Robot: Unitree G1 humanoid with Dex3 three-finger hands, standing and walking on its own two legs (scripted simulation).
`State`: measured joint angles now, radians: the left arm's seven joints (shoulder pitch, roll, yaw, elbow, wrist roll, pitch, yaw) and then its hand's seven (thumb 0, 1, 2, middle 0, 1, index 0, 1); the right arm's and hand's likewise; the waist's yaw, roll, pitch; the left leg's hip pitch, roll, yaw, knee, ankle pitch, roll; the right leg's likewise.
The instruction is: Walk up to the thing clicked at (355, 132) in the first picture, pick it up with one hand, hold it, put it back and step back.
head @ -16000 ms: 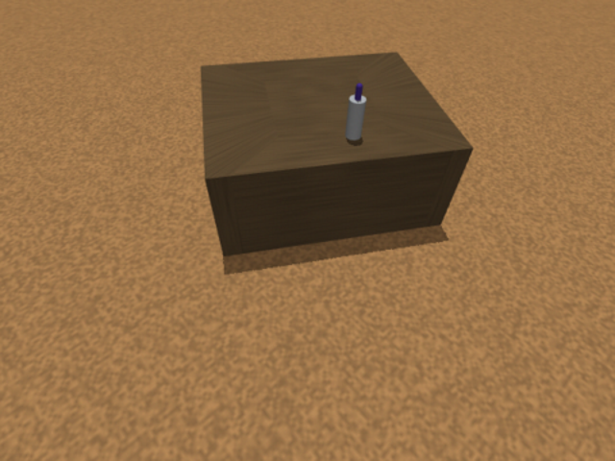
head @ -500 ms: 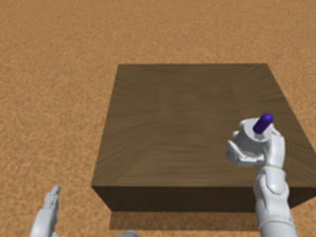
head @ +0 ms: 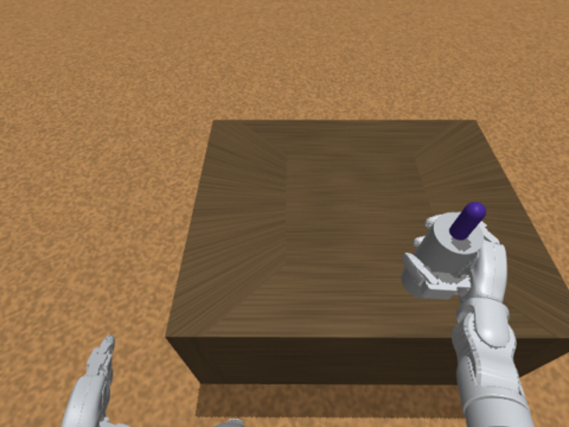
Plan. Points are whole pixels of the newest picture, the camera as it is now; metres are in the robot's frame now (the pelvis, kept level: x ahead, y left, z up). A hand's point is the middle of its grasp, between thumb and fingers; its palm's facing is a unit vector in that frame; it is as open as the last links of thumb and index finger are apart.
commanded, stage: hold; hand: right
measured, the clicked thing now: (444, 250) +0.35 -0.18 +0.07
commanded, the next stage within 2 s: none
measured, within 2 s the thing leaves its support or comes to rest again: neither
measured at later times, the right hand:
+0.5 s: hand (434, 263) +0.34 -0.18 +0.05, palm faces +0.19 +0.98 +0.03, open 8.3 cm
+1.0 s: hand (434, 259) +0.35 -0.18 +0.06, palm faces +0.21 +0.98 +0.03, open 8.3 cm
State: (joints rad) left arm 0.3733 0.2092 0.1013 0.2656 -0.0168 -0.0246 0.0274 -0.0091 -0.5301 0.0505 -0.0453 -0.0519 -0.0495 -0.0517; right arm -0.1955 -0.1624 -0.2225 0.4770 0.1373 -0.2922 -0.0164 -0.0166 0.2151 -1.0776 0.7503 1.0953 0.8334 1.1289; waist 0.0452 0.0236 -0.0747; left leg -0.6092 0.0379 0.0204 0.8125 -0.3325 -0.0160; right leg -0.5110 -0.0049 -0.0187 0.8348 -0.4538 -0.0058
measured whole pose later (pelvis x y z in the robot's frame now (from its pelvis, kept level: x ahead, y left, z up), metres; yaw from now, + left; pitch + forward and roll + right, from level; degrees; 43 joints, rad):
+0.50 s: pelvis -0.01 +0.00 +0.00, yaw +0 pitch +7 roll +0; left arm 0.37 0.21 0.09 0.28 -0.01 -0.05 0.03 -0.01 -0.53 0.05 -0.05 -0.05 -0.05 -0.05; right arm -0.19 -0.17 -0.22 0.51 0.14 -0.32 0.00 -0.02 0.22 -1.08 0.75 1.10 0.83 1.13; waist 0.05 0.03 -0.07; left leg -0.59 0.04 0.02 0.79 -0.31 -0.01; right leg -0.49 -0.01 -0.01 0.81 -0.43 0.00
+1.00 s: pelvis +0.00 +0.00 +0.00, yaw +0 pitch +7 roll +0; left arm 0.36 0.21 0.09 0.31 -0.01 -0.06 0.04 -0.01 -0.53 0.05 -0.05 -0.05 -0.05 -0.05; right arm -0.20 -0.17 -0.23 0.51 0.14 -0.33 -0.01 -0.02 0.22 -1.08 0.75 1.10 0.83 1.13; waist 0.05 0.03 -0.05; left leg -0.59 0.03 0.03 0.78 -0.31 -0.01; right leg -0.49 -0.01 -0.01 0.80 -0.43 0.00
